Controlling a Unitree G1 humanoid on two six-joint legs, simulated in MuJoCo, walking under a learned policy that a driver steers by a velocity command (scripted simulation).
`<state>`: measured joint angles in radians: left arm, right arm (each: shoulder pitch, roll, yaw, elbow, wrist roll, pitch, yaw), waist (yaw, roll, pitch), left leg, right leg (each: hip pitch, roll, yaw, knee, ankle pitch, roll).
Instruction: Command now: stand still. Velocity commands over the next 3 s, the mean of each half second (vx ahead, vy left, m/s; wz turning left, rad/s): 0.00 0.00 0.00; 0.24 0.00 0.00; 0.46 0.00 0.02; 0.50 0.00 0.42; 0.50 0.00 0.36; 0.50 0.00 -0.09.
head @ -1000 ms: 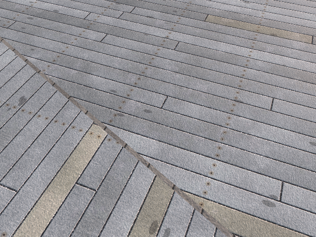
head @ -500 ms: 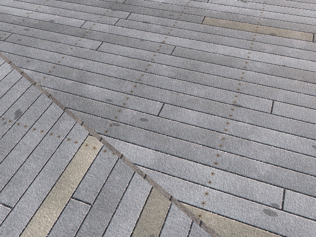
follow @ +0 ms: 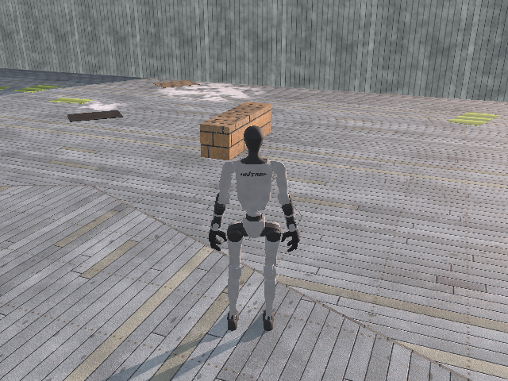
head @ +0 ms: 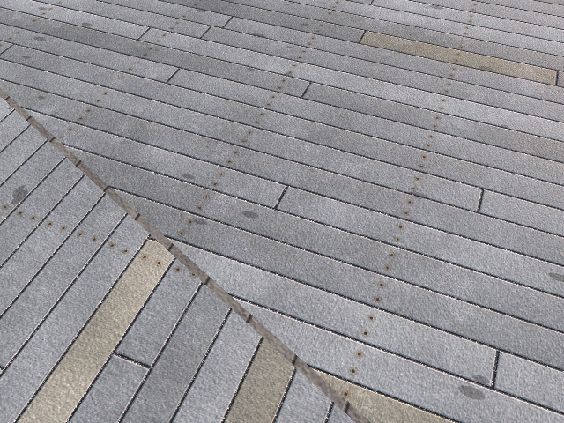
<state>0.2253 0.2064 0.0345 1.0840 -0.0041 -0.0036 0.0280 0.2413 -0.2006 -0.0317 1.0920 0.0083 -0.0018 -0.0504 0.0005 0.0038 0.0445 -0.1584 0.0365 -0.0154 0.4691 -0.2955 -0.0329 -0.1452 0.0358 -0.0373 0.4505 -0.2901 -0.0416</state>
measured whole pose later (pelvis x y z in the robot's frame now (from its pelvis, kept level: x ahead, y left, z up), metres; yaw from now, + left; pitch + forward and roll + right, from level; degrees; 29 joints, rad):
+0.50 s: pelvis -0.02 +0.00 +0.00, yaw +0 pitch -1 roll +0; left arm 0.26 0.17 0.03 1.10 0.00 -0.01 0.04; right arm 0.27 -0.17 -0.04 1.13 0.00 0.00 -0.05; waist 0.00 0.00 0.05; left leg -0.17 0.03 -0.01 0.46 -0.27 -0.03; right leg -0.17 0.03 -0.03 0.46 -0.27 -0.04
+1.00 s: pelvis +0.07 +0.07 +0.00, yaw +0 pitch +1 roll -1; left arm 0.31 0.25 0.05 1.02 -0.04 -0.08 0.01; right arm 0.35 -0.19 -0.06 1.09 0.01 -0.12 0.01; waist -0.02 -0.04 -0.03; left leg -0.25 0.00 0.06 0.53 -0.31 0.05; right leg -0.43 -0.03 0.02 1.12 -0.36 -0.08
